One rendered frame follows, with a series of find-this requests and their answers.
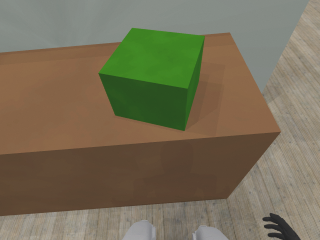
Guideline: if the robot left thigh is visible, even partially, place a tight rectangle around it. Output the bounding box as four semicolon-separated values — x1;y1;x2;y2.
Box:
122;221;156;240

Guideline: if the carton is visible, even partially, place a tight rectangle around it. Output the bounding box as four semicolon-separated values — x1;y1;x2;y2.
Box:
98;28;205;131

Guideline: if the pedestal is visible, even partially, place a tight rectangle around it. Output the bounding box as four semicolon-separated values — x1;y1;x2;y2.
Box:
0;32;281;216

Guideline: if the robot thigh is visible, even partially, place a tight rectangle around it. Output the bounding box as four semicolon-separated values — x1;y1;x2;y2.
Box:
122;221;156;240
192;226;228;240

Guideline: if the robot right hand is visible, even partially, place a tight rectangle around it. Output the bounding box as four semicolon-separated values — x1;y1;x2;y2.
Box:
262;213;301;240

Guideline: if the robot right thigh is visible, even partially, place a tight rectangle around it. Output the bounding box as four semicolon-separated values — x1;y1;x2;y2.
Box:
192;226;228;240

